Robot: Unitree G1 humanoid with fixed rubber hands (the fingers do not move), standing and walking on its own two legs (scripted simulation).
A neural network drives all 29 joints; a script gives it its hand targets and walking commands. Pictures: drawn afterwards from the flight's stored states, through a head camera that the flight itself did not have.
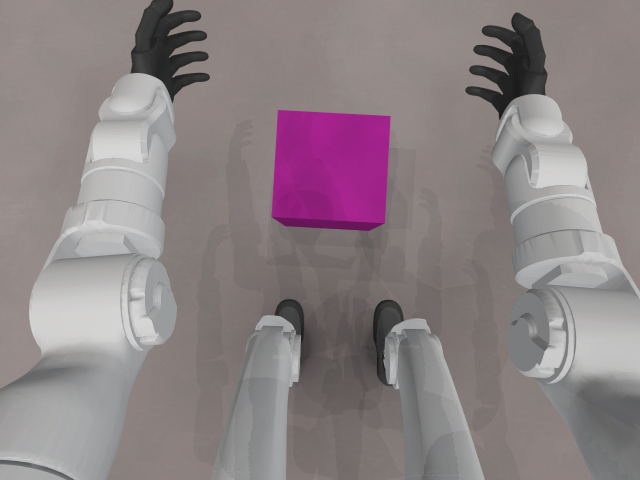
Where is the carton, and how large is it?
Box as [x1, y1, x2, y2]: [272, 110, 390, 230]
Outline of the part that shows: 278,110 272,217 284,225 369,230 383,223 385,211 390,116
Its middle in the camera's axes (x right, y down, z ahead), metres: +0.02 -0.14 +0.84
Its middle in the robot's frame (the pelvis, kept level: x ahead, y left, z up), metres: +0.51 +0.02 -0.52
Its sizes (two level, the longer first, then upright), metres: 0.210 0.200 0.250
